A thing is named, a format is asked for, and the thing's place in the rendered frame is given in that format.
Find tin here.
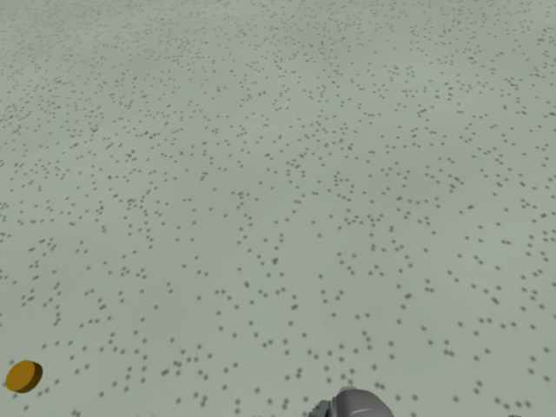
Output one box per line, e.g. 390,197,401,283
5,361,43,394

